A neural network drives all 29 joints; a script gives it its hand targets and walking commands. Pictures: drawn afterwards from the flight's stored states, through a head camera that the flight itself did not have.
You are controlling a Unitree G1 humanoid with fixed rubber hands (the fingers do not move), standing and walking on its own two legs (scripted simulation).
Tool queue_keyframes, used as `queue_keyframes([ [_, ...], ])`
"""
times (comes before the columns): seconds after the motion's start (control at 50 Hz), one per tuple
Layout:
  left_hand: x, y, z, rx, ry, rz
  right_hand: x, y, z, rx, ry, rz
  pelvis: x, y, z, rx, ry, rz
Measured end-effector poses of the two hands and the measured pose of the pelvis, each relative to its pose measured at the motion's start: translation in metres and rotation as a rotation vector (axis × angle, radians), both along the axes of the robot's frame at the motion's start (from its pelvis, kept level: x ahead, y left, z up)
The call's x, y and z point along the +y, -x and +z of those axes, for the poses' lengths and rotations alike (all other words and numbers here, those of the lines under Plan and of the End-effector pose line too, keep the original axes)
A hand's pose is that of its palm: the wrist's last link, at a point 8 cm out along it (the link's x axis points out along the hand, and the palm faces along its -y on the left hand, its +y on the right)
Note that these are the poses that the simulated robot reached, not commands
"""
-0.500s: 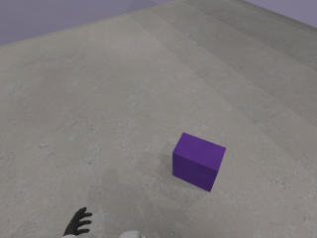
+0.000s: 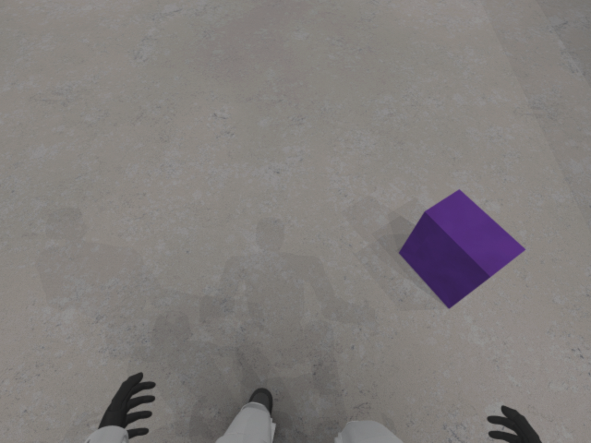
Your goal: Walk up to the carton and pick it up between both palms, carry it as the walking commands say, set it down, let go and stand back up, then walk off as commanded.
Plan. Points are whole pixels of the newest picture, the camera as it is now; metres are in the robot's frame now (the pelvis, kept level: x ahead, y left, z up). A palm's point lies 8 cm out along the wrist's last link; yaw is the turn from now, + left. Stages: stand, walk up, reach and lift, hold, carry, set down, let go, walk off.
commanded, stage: walk off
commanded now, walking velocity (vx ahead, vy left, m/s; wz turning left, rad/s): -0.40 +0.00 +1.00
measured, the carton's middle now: (454, 251) +0.65 -0.55 -0.62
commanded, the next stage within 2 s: none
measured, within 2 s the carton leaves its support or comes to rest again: neither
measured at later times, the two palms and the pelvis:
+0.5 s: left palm out of the picture -0.13 +0.22 -0.07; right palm out of the picture -0.01 -0.30 -0.14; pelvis -0.19 -0.08 +0.00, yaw +30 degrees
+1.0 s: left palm out of the picture -0.48 +0.04 -0.11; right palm out of the picture -0.01 -0.27 -0.12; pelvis -0.33 -0.24 -0.02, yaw +57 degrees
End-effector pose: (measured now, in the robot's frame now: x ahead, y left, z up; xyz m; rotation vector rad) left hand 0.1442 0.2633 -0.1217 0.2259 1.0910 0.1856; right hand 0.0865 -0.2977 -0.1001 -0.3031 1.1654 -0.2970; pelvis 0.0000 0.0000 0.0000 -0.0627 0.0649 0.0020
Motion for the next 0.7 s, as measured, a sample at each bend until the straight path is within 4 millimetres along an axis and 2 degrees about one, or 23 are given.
queue_keyframes([
  [0.04, -0.001, 0.024, 0.003, -0.013, -0.023, 0.049, -0.001, 0.002, -0.010, -0.002, -0.027, 0.054, -0.008, 0.020, -0.003, 0.001, -0.011, 0.045],
  [0.08, 0.000, 0.057, 0.007, -0.020, -0.055, 0.109, -0.003, 0.007, -0.022, -0.009, -0.061, 0.109, -0.017, 0.040, -0.007, -0.004, -0.034, 0.082],
  [0.12, 0.001, 0.105, 0.014, 0.011, -0.097, 0.176, -0.004, 0.009, -0.035, -0.030, -0.102, 0.152, -0.025, 0.060, -0.010, -0.029, -0.035, 0.130],
  [0.18, 0.004, 0.176, 0.037, 0.079, -0.169, 0.243, 0.004, 0.023, -0.038, -0.005, -0.148, 0.209, -0.037, 0.080, 0.000, -0.046, -0.081, 0.184],
  [0.22, 0.002, 0.205, 0.050, 0.085, -0.192, 0.273, 0.006, 0.033, -0.036, 0.018, -0.171, 0.238, -0.043, 0.091, 0.007, -0.049, -0.111, 0.210],
  [0.26, -0.004, 0.214, 0.061, 0.047, -0.201, 0.291, 0.001, 0.046, -0.036, 0.035, -0.186, 0.257, -0.048, 0.102, 0.011, -0.049, -0.129, 0.254],
  [0.38, -0.028, 0.204, 0.076, -0.167, -0.171, 0.305, -0.013, 0.091, -0.047, 0.150, -0.193, 0.332, -0.063, 0.139, 0.009, -0.033, -0.136, 0.397],
  [0.42, -0.036, 0.217, 0.072, -0.194, -0.157, 0.312, -0.012, 0.095, -0.048, 0.147, -0.194, 0.359, -0.068, 0.154, 0.006, -0.037, -0.140, 0.429],
  [0.48, -0.044, 0.257, 0.056, -0.179, -0.126, 0.364, -0.006, 0.098, -0.045, 0.136, -0.181, 0.427, -0.076, 0.178, 0.002, -0.047, -0.144, 0.497],
  [0.54, -0.047, 0.317, 0.035, -0.140, -0.100, 0.448, 0.003, 0.097, -0.038, 0.112, -0.142, 0.519, -0.084, 0.205, -0.004, -0.063, -0.129, 0.562],
  [0.6, -0.048, 0.388, 0.008, -0.100, -0.072, 0.528, 0.016, 0.098, -0.035, 0.055, -0.112, 0.608, -0.090, 0.236, -0.018, -0.072, -0.101, 0.620],
  [0.64, -0.052, 0.434, -0.005, -0.059, -0.058, 0.590, 0.021, 0.109, -0.032, 0.048, -0.091, 0.662, -0.098, 0.254, -0.021, -0.079, -0.101, 0.659],
  [0.7, -0.071, 0.489, -0.009, -0.023, -0.031, 0.683, 0.018, 0.130, -0.024, 0.094, -0.035, 0.746, -0.114, 0.272, -0.016, -0.077, -0.079, 0.724],
])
